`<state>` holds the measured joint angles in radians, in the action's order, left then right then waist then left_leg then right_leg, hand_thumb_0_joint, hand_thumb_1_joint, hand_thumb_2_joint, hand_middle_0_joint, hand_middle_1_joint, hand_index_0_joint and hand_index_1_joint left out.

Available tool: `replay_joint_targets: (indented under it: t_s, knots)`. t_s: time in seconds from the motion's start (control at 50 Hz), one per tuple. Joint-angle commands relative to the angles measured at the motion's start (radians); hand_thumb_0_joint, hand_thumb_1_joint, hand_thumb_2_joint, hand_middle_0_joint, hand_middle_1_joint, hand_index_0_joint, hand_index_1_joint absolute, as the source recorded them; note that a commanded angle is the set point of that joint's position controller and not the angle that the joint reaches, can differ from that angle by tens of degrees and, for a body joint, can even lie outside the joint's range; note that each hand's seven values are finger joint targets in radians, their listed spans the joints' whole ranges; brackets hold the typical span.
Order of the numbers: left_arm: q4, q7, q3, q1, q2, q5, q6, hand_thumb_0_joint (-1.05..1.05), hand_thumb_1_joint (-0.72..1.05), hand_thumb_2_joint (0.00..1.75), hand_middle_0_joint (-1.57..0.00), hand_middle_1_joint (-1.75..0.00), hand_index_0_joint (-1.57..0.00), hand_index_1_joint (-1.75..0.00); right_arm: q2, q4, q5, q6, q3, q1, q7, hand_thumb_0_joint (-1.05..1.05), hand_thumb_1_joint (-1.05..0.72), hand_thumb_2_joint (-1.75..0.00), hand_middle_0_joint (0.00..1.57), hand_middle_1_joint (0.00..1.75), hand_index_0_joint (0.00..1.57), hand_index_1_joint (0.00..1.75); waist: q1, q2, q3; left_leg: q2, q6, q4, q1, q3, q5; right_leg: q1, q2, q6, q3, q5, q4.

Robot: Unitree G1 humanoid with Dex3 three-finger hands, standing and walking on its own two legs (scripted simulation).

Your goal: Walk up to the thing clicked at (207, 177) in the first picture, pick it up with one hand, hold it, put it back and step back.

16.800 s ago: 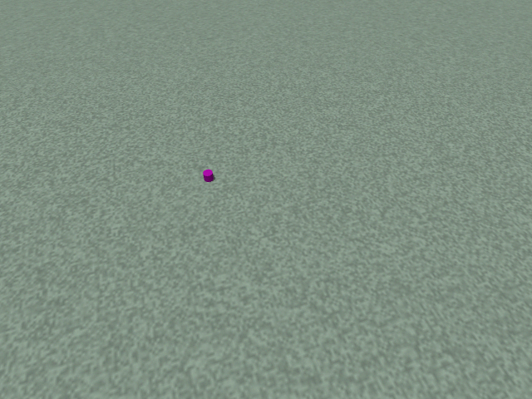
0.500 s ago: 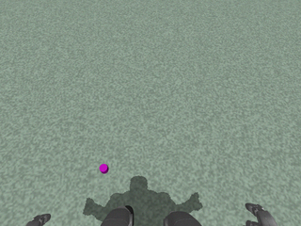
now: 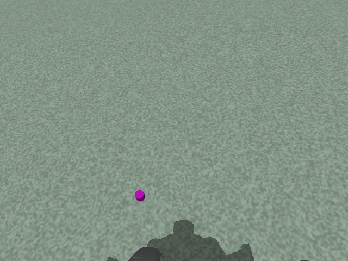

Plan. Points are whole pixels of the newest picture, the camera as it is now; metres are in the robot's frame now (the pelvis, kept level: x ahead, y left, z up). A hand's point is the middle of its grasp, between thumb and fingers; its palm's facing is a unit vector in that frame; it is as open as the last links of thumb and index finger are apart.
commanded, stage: walk up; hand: left
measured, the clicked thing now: (139, 195) +0.52 +0.26 -0.74
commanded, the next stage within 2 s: stand in 1.44 s
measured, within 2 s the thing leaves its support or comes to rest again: neither
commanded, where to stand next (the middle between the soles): +0.10 +0.06 m, yaw -6 degrees
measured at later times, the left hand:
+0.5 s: hand (68, 259) +0.14 +0.30 -0.15, palm faces -0.11 -0.92 -0.36, open 7.4 cm
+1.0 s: hand out of the picture +0.13 +0.26 -0.15, palm faces -0.09 -0.95 -0.30, open 7.4 cm
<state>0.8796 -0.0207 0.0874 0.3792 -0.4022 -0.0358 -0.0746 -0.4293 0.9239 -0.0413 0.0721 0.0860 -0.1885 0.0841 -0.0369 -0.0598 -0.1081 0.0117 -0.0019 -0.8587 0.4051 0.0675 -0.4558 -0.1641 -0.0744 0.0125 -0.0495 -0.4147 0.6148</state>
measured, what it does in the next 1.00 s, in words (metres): steps on the spot: left foot, then right foot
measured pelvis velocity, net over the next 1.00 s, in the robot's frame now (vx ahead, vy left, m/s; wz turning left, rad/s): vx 0.01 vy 0.02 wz -0.07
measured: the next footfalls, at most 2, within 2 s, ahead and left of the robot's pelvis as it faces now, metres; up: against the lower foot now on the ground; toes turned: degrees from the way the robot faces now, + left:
left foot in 0.08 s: +0.09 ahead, +0.15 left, +0.00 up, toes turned +1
right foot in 0.54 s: +0.05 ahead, -0.09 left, +0.00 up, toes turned -6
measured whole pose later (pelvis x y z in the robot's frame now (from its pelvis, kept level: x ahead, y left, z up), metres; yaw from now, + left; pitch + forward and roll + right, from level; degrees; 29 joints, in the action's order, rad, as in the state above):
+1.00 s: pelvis +0.01 +0.02 +0.01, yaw -4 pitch -3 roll +1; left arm 0.91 0.04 0.05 0.18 -0.38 -0.01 0.05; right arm -0.36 1.00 -0.04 -0.03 0.02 -0.28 -0.01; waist 0.02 0.07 -0.06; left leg 0.02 0.03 -0.53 0.14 -0.03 -0.34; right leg -0.37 0.03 -0.02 0.08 -0.38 0.76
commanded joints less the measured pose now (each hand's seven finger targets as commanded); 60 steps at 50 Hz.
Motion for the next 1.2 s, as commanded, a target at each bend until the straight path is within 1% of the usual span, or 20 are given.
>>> replay_joint_targets:
  t_s: [0.0, 0.06, 0.08, 0.1, 0.12, 0.16, 0.24, 0.36, 0.48, 0.52, 0.58, 0.68, 0.82, 0.86, 0.88, 0.96, 1.06, 1.1, 1.14, 1.18]
  knots:
    - [-0.079, 0.000, 0.068, -0.004, -0.326, 0.004, -0.015, 0.00, 0.90, 0.90, -0.20, -0.30, -0.20, -0.30, -0.163, -0.150, 0.013, -0.076, 0.051, 0.104, 0.001, 0.00, -0.90, -0.90, 0.20, 0.30, 0.20, 0.30, 0.004, 0.275, 0.011, -0.027, 0.020, 0.180, -0.004, -0.082, 0.011, -0.004, -0.222, -0.218, 0.251, 0.214, -0.220]
    - [-0.108, 0.003, 0.019, -0.031, -0.208, 0.023, -0.002, 0.00, 0.90, 0.90, -0.20, -0.30, -0.20, -0.30, -0.220, -0.055, 0.020, -0.099, 0.092, -0.204, -0.029, 0.00, -0.90, -0.90, 0.20, 0.30, 0.20, 0.30, 0.165, -0.065, 0.183, -0.030, 0.054, 0.443, -0.532, -0.032, 0.222, -0.248, -0.043, -0.087, 0.029, 0.337, 0.348]
    - [-0.135, 0.001, -0.008, -0.013, -0.115, 0.027, -0.002, 0.00, 0.90, 0.90, -0.20, -0.30, -0.20, -0.30, -0.273, -0.072, 0.003, -0.108, 0.095, -0.221, -0.046, 0.00, -0.90, -0.90, 0.20, 0.30, 0.20, 0.30, 0.147, -0.251, 0.166, -0.261, 0.111, 0.511, -0.573, 0.364, 0.214, -0.477, 0.085, -0.033, 0.067, -0.142, 0.513]
    - [-0.119, -0.012, 0.008, -0.032, -0.210, 0.024, 0.007, 0.00, 0.90, 0.90, -0.20, -0.30, -0.20, -0.30, -0.317, -0.096, 0.021, -0.109, 0.096, -0.193, -0.053, 0.00, -0.90, -0.90, 0.20, 0.30, 0.20, 0.30, 0.146, -0.099, 0.162, -0.402, 0.199, 0.588, -0.453, 0.574, 0.078, -0.473, 0.092, -0.052, 0.147, -0.172, 0.529]
    - [-0.103, -0.018, 0.014, -0.057, -0.260, 0.024, 0.014, 0.00, 0.90, 0.90, -0.20, -0.30, -0.20, -0.30, -0.331, -0.104, 0.038, -0.106, 0.098, -0.133, -0.052, 0.00, -0.90, -0.90, 0.20, 0.30, 0.20, 0.30, 0.124, -0.068, 0.078, -0.436, 0.272, 0.614, -0.294, 0.566, -0.024, -0.443, 0.046, -0.069, 0.182, -0.166, 0.587]
    - [-0.063, -0.006, 0.014, 0.001, -0.255, 0.032, 0.019, 0.00, 0.90, 0.90, -0.20, -0.30, -0.20, -0.30, -0.249, -0.142, 0.039, -0.114, 0.065, -0.015, -0.060, 0.00, -0.90, -0.90, 0.20, 0.30, 0.20, 0.30, 0.053, -0.003, -0.033, -0.340, 0.233, 0.608, -0.216, 0.342, 0.029, -0.429, 0.020, -0.061, 0.214, -0.044, 0.577]
    - [-0.008, 0.012, 0.012, 0.029, -0.196, 0.041, 0.045, 0.00, 0.90, 0.90, -0.20, -0.30, -0.20, -0.30, -0.184, -0.121, 0.041, -0.155, 0.024, -0.021, -0.081, 0.00, -0.90, -0.90, 0.20, 0.30, 0.20, 0.30, 0.032, -0.023, -0.017, -0.249, 0.124, 0.532, -0.160, 0.101, 0.598, -0.296, 0.033, -0.024, 0.199, 0.090, 0.417]
    - [-0.057, -0.003, -0.006, -0.106, -0.163, 0.048, 0.073, 0.00, 0.90, 0.90, -0.20, -0.30, -0.20, -0.30, -0.191, -0.120, 0.042, -0.121, 0.017, 0.002, -0.109, 0.00, -0.90, -0.90, 0.20, 0.30, 0.20, 0.30, 0.045, -0.132, 0.031, -0.245, 0.174, 0.415, -0.206, -0.022, 1.041, -0.252, 0.077, -0.023, 0.128, 0.101, 0.266]
    - [-0.069, 0.012, 0.004, -0.152, -0.172, 0.018, 0.097, 0.00, 0.90, 0.90, -0.20, -0.30, -0.20, -0.30, -0.219, -0.140, 0.055, -0.079, 0.030, 0.021, -0.123, 0.00, -0.90, -0.90, 0.20, 0.30, 0.20, 0.30, 0.041, -0.078, 0.165, -0.259, 0.180, 0.269, -0.262, 0.032, 0.831, -0.141, 0.065, -0.040, 0.061, 0.126, 0.019]
    - [-0.074, 0.016, 0.023, -0.146, -0.217, 0.003, 0.089, 0.00, 0.90, 0.90, -0.20, -0.30, -0.20, -0.30, -0.192, -0.133, 0.066, -0.074, 0.018, -0.002, -0.127, 0.00, -0.90, -0.90, 0.20, 0.30, 0.20, 0.30, 0.022, 0.045, 0.208, -0.208, 0.114, 0.135, -0.219, 0.004, 0.693, -0.020, 0.019, -0.080, 0.129, 0.456, -0.119]
    - [-0.131, 0.019, 0.036, -0.227, -0.280, 0.002, 0.089, 0.00, 0.90, 0.90, -0.20, -0.30, -0.20, -0.30, -0.141, -0.113, 0.067, -0.066, 0.002, -0.029, -0.148, 0.00, -0.90, -0.90, 0.20, 0.30, 0.20, 0.30, 0.004, 0.345, 0.231, 0.024, 0.029, -0.196, -0.032, -0.101, -0.226, 0.015, -0.273, -0.347, 0.479, 0.850, -0.152]
    - [-0.156, 0.014, 0.029, -0.259, -0.200, -0.009, 0.102, 0.00, 0.90, 0.90, -0.20, -0.30, -0.20, -0.30, -0.156, -0.070, 0.058, -0.073, 0.001, -0.064, -0.138, 0.00, -0.90, -0.90, 0.20, 0.30, 0.20, 0.30, 0.011, 0.214, 0.228, 0.046, 0.012, -0.231, 0.000, -0.052, -0.079, 0.016, -0.121, -0.259, 0.320, 0.578, -0.140]
    - [-0.130, 0.039, 0.018, -0.259, -0.195, 0.007, 0.119, 0.00, 0.90, 0.90, -0.20, -0.30, -0.20, -0.30, -0.127, 0.004, 0.014, -0.126, -0.001, -0.145, -0.121, 0.00, -0.90, -0.90, 0.20, 0.30, 0.20, 0.30, 0.042, 0.163, 0.162, 0.011, 0.036, 0.537, -0.288, -0.092, 0.157, -0.119, -0.081, -0.165, 0.294, -0.041, -0.122]
    - [-0.109, 0.043, -0.009, -0.231, -0.103, 0.031, 0.115, 0.00, 0.90, 0.90, -0.20, -0.30, -0.20, -0.30, -0.234, -0.043, -0.024, -0.138, 0.015, -0.023, -0.124, 0.00, -0.90, -0.90, 0.20, 0.30, 0.20, 0.30, 0.020, -0.100, 0.056, -0.315, 0.125, 0.673, -0.321, 0.438, -0.073, -0.449, 0.107, -0.033, 0.168, -0.049, 0.130]
    - [-0.082, 0.028, 0.023, -0.278, -0.197, 0.016, 0.112, 0.00, 0.90, 0.90, -0.20, -0.30, -0.20, -0.30, -0.291, -0.064, -0.008, -0.141, 0.023, 0.047, -0.121, 0.00, -0.90, -0.90, 0.20, 0.30, 0.20, 0.30, 0.044, -0.053, -0.027, -0.427, 0.225, 0.703, -0.057, 0.478, -0.236, -0.331, 0.054, -0.024, 0.198, -0.092, 0.209]
    - [-0.033, 0.052, 0.015, -0.247, -0.161, 0.030, 0.080, 0.00, 0.90, 0.90, -0.20, -0.30, -0.20, -0.30, -0.162, -0.050, 0.001, -0.167, -0.017, 0.079, -0.111, 0.00, -0.90, -0.90, 0.20, 0.30, 0.20, 0.30, 0.005, -0.049, -0.017, -0.223, 0.146, 0.577, -0.208, 0.105, 0.280, -0.253, 0.070, -0.034, 0.166, 0.047, 0.111]
    - [0.023, 0.027, -0.003, -0.205, -0.148, 0.024, 0.023, 0.00, 0.90, 0.90, -0.20, -0.30, -0.20, -0.30, -0.206, -0.033, 0.012, -0.109, 0.010, 0.002, -0.084, 0.00, -0.90, -0.90, 0.20, 0.30, 0.20, 0.30, 0.042, -0.144, 0.081, -0.137, 0.110, 0.370, -0.264, -0.032, 0.421, -0.040, 0.115, -0.037, 0.008, 0.192, -0.213]
    - [0.068, 0.004, 0.015, -0.087, -0.213, 0.022, 0.005, 0.00, 0.90, 0.90, -0.20, -0.30, -0.20, -0.30, -0.153, -0.065, 0.023, -0.092, -0.003, 0.005, -0.079, 0.00, -0.90, -0.90, 0.20, 0.30, 0.20, 0.30, 0.006, -0.018, 0.158, -0.086, 0.076, 0.191, -0.107, -0.078, 0.363, 0.187, 0.034, -0.067, 0.132, 0.344, -0.201]
    - [0.067, -0.005, 0.048, -0.062, -0.360, 0.016, -0.001, 0.00, 0.90, 0.90, -0.20, -0.30, -0.20, -0.30, -0.157, -0.100, 0.011, -0.073, 0.005, 0.026, -0.078, 0.00, -0.90, -0.90, 0.20, 0.30, 0.20, 0.30, -0.014, 0.191, 0.098, -0.019, 0.037, -0.084, 0.135, -0.037, -0.171, 0.121, -0.318, -0.273, 0.634, 0.087, -0.329]
    - [0.040, -0.004, 0.038, -0.100, -0.321, 0.015, -0.003, 0.00, 0.90, 0.90, -0.20, -0.30, -0.20, -0.30, -0.189, -0.089, 0.010, -0.069, 0.021, 0.024, -0.071, 0.00, -0.90, -0.90, 0.20, 0.30, 0.20, 0.30, 0.006, 0.131, 0.033, -0.064, 0.038, -0.125, 0.131, 0.040, -0.142, 0.026, -0.314, -0.296, 0.606, 0.031, -0.355]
